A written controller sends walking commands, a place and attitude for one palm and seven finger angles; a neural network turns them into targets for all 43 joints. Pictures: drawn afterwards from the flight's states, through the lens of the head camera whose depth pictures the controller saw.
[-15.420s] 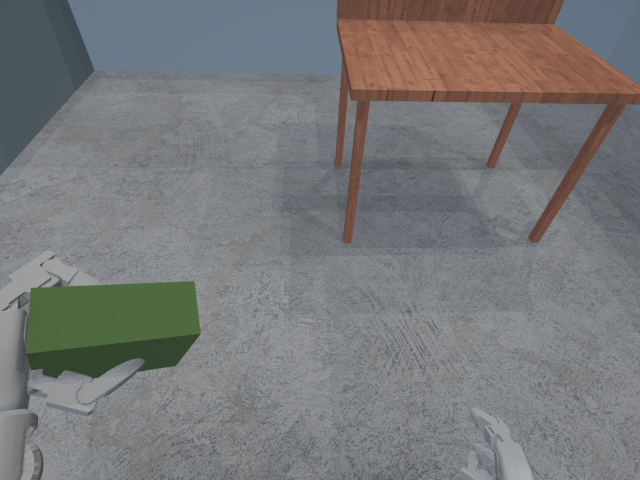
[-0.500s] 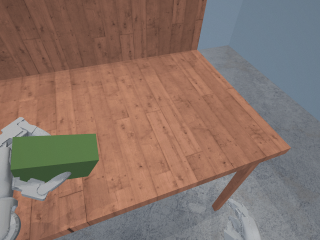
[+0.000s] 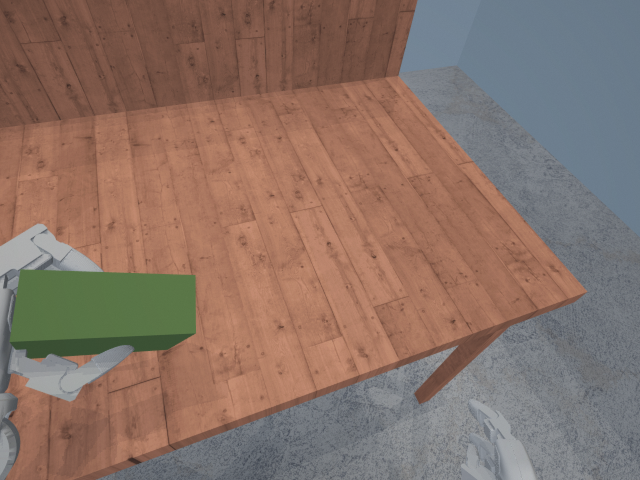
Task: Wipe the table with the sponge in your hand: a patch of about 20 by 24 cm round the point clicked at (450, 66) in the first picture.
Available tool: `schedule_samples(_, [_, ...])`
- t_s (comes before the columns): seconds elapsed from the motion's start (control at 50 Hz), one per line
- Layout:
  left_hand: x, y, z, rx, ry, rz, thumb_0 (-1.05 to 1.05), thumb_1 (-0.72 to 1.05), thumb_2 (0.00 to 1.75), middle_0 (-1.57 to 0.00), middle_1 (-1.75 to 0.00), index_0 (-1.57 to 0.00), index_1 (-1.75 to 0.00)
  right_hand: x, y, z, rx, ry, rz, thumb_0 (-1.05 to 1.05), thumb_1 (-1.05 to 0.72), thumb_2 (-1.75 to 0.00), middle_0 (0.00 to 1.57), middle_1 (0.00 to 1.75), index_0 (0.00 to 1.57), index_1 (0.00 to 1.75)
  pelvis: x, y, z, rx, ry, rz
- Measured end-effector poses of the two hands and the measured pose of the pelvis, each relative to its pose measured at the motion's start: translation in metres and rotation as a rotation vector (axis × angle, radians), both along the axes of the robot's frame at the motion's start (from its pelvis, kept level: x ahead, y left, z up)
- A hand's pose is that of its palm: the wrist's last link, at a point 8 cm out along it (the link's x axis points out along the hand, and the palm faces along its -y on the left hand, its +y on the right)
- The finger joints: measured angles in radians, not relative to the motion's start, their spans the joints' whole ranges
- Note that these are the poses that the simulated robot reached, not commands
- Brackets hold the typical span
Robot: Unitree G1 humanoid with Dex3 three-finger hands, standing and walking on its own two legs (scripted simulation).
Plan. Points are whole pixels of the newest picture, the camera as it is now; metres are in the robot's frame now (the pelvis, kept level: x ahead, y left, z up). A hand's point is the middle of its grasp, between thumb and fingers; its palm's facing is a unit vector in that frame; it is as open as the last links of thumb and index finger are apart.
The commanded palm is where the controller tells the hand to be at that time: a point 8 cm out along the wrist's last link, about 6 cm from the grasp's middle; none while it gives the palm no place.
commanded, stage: shuffle to correct the standing spot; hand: left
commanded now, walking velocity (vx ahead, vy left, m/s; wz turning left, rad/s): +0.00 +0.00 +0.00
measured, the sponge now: (134, 316) +0.23 +0.21 +0.12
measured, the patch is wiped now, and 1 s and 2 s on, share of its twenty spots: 0.00 0.00 0.00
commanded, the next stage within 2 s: come to a stop and stand still in 0.76 s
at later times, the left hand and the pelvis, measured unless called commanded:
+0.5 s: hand (94, 310) +0.22 +0.23 +0.16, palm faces +0.34 -0.86 -0.38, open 9.7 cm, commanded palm +0.16 +0.26 +0.18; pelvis +0.00 -0.02 +0.00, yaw -1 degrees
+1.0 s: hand (161, 311) +0.23 +0.17 +0.16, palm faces +0.29 -0.87 -0.41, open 9.7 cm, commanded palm +0.17 +0.21 +0.18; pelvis +0.00 -0.06 +0.00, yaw -1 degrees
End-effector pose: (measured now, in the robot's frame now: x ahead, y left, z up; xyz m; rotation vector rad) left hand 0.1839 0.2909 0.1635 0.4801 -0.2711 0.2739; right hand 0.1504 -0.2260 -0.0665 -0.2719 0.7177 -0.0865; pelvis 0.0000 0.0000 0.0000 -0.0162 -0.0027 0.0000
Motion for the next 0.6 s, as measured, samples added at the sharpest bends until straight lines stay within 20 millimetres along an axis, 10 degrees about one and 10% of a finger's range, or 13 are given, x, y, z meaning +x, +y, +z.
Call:
schedule_samples(0.32, [0.011,0.002,0.007,-0.039,-0.042,0.015,0.0,-0.45,1.01,-0.81,-1.34,-0.77,-1.35,0.044,0.03,0.015,0.059,-0.098,0.067,0.01,-0.9,-0.9,0.21,0.3,0.2,0.3,0.004,0.001,0.0,0.007,-0.004,-0.012])
schedule_samples(0.6, [-0.003,-0.037,0.007,-0.038,-0.002,0.014,0.0,-0.45,1.01,-0.81,-1.34,-0.77,-1.35,0.01,-0.024,0.0,0.038,-0.026,0.007,0.01,-0.9,-0.89,0.21,0.3,0.2,0.3,-0.007,-0.033,-0.003,0.001,0.002,-0.02])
